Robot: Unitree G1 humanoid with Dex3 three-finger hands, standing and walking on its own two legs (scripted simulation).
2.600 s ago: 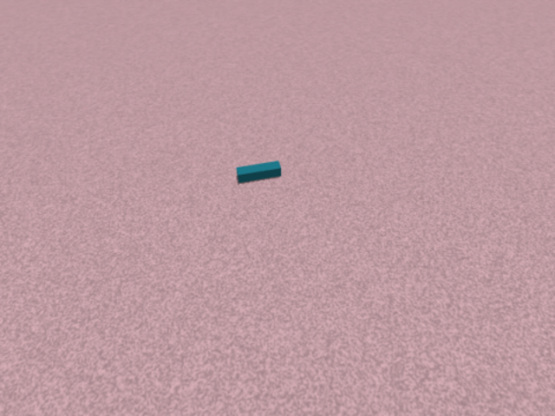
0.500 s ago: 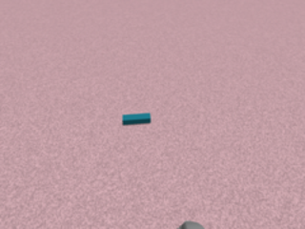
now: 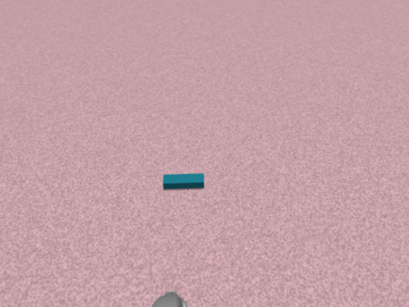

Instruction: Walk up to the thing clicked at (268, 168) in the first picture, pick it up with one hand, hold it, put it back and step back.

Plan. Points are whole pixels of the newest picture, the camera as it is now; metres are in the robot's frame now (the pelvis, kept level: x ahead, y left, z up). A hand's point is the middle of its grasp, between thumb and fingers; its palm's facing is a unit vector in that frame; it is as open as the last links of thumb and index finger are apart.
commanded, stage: walk up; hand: left
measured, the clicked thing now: (183, 181) +0.87 +0.17 -0.74
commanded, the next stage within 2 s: none
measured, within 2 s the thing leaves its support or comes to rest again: neither
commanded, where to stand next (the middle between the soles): +0.50 -0.06 m, yaw +3 degrees
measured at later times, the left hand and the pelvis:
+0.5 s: hand (122, 248) +0.28 +0.23 -0.13, palm faces -0.07 -0.93 -0.37, open 7.4 cm; pelvis +0.19 -0.05 -0.01, yaw -1 degrees
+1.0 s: hand (155, 222) +0.35 +0.16 -0.14, palm faces +0.04 -0.93 -0.36, open 7.4 cm; pelvis +0.34 -0.11 +0.00, yaw +3 degrees
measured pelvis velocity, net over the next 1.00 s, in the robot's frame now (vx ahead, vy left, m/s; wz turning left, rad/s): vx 0.34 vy -0.11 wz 0.05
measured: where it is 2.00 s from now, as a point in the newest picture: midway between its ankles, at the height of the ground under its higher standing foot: (234, 260)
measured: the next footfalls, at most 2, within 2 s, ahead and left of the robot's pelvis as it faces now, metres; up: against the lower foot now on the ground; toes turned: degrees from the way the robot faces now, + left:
left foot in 0.10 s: +0.19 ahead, +0.11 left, +0.00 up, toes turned +6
right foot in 0.52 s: +0.35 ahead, -0.20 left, +0.00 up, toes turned -5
